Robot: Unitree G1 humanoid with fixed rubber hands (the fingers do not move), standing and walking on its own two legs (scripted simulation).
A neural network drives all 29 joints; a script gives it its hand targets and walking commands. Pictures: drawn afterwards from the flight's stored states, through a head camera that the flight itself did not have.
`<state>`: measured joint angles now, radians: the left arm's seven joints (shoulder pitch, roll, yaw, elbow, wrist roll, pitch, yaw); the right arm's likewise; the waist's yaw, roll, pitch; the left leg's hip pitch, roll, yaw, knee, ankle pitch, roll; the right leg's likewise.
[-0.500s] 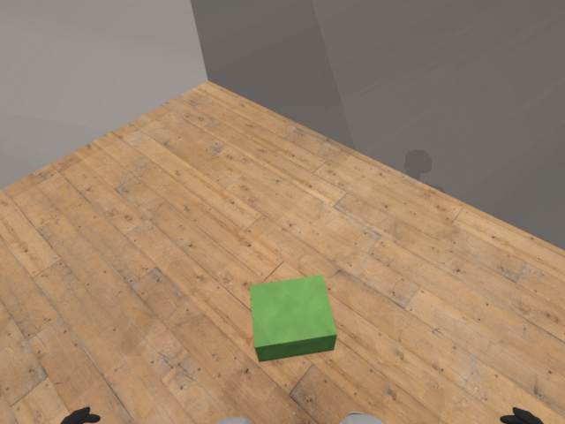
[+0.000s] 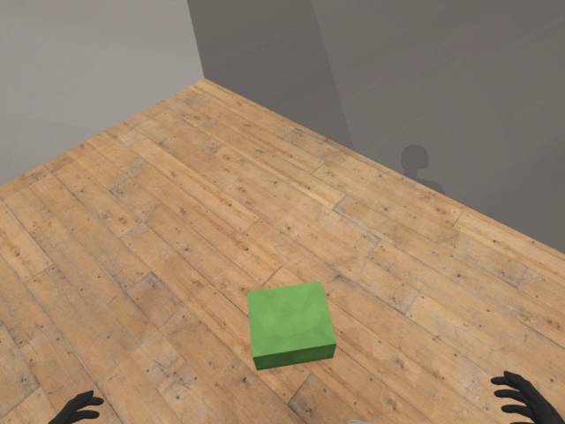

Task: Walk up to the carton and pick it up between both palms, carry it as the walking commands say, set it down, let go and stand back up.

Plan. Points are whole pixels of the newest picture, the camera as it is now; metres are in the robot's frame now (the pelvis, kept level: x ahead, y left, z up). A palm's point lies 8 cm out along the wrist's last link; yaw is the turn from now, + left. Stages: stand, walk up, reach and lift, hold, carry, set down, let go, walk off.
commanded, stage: walk up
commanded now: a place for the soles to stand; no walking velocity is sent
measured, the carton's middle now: (289, 325) +0.52 +0.03 -0.67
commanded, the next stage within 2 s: none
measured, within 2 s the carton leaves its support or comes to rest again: neither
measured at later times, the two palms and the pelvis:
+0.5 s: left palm out of the picture +0.11 +0.33 -0.05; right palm out of the picture +0.12 -0.33 -0.06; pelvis +0.00 +0.00 +0.00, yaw +0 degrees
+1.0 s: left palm out of the picture +0.12 +0.33 -0.06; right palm out of the picture +0.13 -0.33 -0.06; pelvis +0.01 +0.00 +0.00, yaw +2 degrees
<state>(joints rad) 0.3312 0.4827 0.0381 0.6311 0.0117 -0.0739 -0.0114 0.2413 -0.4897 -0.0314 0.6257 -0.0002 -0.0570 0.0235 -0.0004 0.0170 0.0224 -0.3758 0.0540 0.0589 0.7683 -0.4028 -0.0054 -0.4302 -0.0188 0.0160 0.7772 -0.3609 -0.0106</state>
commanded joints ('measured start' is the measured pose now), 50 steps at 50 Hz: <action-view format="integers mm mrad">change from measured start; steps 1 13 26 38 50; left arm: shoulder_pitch -41 -36 17 -8 -111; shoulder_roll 204 237 284 169 222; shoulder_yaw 41 50 107 72 70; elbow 6 15 -17 37 21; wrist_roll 3 14 28 10 15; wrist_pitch -6 -13 13 24 24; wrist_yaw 16 15 -6 -1 2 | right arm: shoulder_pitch -3 -9 62 68 74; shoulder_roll -145 -150 -165 -159 -154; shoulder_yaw -59 -53 -49 -39 -37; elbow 29 36 -7 -1 46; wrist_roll -15 -29 7 -7 -6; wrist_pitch -13 -13 -29 -29 -15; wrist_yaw -22 -17 -45 -40 -36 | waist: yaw -40 -16 43 50 9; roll -61 -120 -190 37 -96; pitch -110 -43 -53 -44 -76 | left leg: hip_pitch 67 13 -234 -144 -39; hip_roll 32 -18 -47 61 -37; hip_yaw -85 -60 -3 -188 -118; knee -100 -84 104 -126 -72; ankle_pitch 13 -88 -216 347 98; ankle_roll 85 70 64 107 60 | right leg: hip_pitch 35 46 271 230 138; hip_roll -151 -189 -313 -64 -193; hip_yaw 267 375 385 19 227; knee -166 -256 -303 -172 -283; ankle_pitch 217 138 71 90 -13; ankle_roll -162 -172 -271 -70 -130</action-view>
